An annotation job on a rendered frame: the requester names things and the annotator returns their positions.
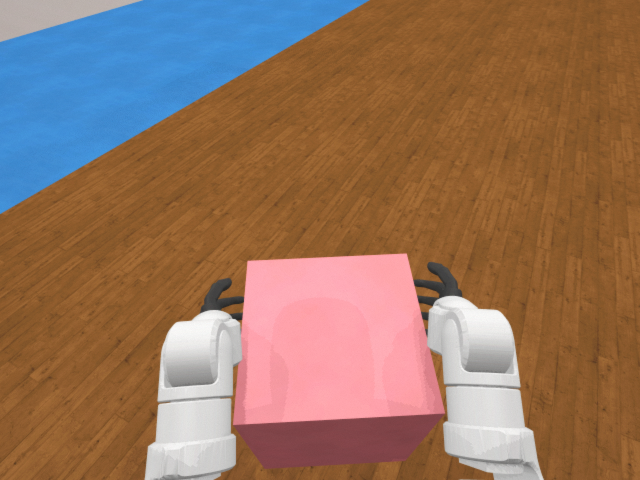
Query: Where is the left robot hand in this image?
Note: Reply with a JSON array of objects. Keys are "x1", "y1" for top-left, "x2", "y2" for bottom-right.
[{"x1": 200, "y1": 278, "x2": 244, "y2": 320}]

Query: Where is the robot left forearm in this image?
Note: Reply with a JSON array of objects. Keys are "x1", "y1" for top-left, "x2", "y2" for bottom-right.
[{"x1": 145, "y1": 310, "x2": 242, "y2": 480}]

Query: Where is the carton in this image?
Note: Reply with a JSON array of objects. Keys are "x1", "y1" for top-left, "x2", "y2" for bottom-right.
[{"x1": 233, "y1": 254, "x2": 445, "y2": 469}]

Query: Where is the robot right forearm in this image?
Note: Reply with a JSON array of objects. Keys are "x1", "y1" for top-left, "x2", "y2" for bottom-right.
[{"x1": 427, "y1": 296, "x2": 544, "y2": 480}]

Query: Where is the right robot hand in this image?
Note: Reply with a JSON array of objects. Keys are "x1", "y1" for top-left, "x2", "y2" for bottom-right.
[{"x1": 413, "y1": 262, "x2": 463, "y2": 336}]

